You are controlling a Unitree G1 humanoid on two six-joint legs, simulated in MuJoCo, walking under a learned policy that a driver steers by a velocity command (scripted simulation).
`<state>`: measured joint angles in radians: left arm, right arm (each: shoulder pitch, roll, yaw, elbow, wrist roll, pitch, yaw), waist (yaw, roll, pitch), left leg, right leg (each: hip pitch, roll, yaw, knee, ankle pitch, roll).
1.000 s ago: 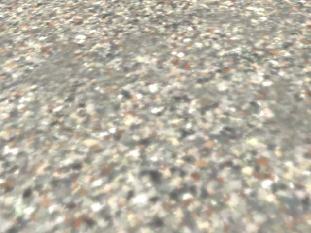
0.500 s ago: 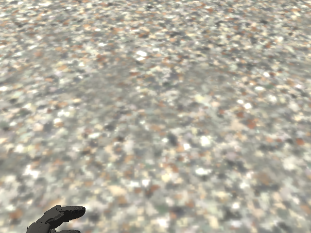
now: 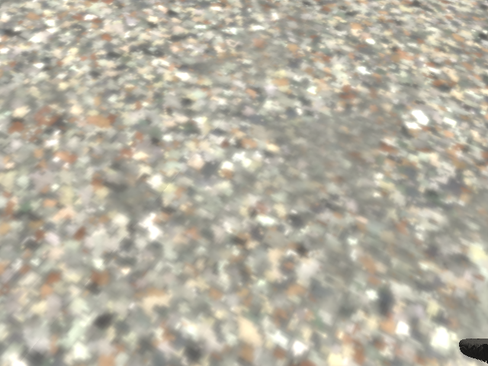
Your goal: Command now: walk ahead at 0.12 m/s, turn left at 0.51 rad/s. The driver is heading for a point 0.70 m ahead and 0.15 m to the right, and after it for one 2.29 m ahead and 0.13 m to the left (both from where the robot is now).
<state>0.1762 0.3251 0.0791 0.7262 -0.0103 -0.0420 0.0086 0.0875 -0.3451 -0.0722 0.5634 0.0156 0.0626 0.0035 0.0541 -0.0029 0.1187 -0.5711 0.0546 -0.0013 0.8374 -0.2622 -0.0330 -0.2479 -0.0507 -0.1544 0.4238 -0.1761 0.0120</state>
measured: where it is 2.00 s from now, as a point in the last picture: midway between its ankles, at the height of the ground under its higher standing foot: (306, 189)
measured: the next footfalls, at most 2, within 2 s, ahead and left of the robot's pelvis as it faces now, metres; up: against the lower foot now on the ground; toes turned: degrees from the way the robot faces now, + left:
left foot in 0.08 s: +0.14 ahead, +0.12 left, +0.00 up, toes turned +3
right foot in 0.40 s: +0.11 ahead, -0.13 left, +0.00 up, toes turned +4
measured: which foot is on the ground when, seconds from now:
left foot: up 0.00-0.06, down 0.08-0.44, up 0.46-0.74, down 0.76-1.00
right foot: down 0.00-0.08, up 0.10-0.38, down 0.40-0.74, up 0.76-1.00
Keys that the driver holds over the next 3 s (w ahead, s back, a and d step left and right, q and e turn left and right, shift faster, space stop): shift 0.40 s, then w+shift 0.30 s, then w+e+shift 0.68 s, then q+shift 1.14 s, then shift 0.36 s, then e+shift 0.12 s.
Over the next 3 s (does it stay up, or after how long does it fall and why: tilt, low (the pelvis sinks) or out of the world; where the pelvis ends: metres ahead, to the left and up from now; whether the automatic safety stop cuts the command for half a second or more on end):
stays up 0.94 -0.08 0.00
